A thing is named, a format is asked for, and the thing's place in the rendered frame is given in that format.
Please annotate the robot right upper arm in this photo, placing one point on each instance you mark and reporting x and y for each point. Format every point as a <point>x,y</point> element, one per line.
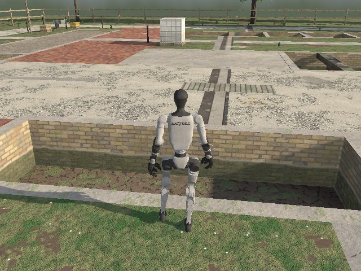
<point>200,128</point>

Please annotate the robot left upper arm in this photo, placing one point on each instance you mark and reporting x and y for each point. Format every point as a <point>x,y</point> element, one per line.
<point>160,129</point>

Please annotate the robot right shin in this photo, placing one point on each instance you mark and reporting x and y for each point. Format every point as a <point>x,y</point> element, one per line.
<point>189,206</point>

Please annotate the robot left thigh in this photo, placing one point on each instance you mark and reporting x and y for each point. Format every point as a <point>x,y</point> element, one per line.
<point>167,164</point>

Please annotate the robot left forearm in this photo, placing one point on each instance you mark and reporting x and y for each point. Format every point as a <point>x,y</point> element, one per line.
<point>154,152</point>

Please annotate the robot right forearm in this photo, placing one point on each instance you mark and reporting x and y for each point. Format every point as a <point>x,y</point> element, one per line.
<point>207,150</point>

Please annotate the robot right hand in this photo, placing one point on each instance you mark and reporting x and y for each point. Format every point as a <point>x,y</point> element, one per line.
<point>205,160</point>

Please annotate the robot left hand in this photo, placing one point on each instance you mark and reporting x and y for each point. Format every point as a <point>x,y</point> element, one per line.
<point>151,168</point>

